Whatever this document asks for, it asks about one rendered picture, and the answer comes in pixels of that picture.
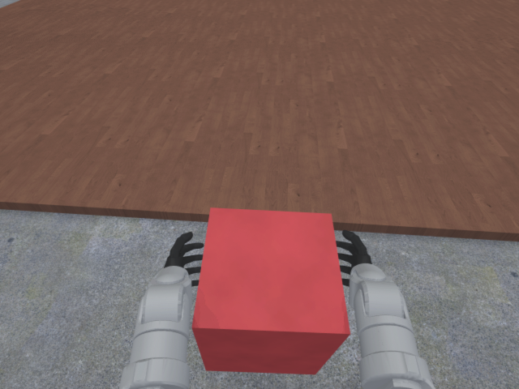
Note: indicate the carton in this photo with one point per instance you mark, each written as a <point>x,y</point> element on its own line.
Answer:
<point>270,297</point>

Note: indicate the left robot forearm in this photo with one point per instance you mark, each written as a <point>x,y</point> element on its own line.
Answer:
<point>159,350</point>

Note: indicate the robot right hand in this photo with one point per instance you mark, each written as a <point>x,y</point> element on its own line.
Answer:
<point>358,251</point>

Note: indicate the right robot forearm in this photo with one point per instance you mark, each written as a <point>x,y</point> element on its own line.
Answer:
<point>390,357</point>

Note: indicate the robot left hand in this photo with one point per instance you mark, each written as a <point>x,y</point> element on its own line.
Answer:
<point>179,249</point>

